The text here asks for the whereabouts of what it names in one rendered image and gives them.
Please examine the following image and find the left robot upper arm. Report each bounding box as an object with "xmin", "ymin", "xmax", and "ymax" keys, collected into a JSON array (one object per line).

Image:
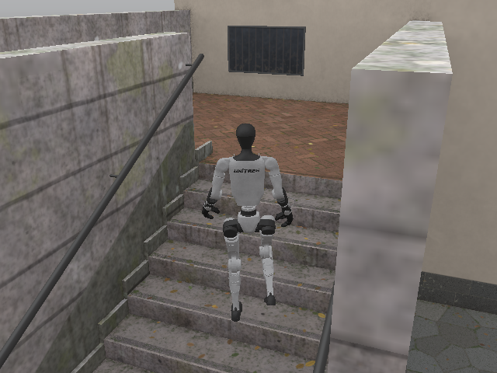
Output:
[{"xmin": 210, "ymin": 157, "xmax": 231, "ymax": 200}]

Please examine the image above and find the robot right foot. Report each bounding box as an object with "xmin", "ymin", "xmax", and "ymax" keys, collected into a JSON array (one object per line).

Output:
[{"xmin": 264, "ymin": 293, "xmax": 276, "ymax": 305}]

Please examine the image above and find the robot right shin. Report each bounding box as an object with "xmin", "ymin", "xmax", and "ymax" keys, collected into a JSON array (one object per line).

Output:
[{"xmin": 262, "ymin": 246, "xmax": 274, "ymax": 297}]

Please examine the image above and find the right robot upper arm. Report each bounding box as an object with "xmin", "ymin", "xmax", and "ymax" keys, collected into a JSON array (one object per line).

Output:
[{"xmin": 263, "ymin": 156, "xmax": 284, "ymax": 199}]

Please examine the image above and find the robot left forearm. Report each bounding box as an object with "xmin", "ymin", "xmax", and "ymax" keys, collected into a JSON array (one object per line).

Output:
[{"xmin": 204, "ymin": 187, "xmax": 217, "ymax": 211}]

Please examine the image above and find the right robot hand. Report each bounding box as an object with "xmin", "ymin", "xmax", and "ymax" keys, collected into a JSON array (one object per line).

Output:
[{"xmin": 275, "ymin": 212, "xmax": 293, "ymax": 227}]

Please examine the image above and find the left robot hand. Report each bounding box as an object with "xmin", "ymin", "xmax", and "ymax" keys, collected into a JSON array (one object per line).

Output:
[{"xmin": 202, "ymin": 201, "xmax": 220, "ymax": 219}]

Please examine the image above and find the robot right forearm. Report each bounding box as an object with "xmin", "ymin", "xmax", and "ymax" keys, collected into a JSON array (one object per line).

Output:
[{"xmin": 277, "ymin": 187, "xmax": 292, "ymax": 215}]

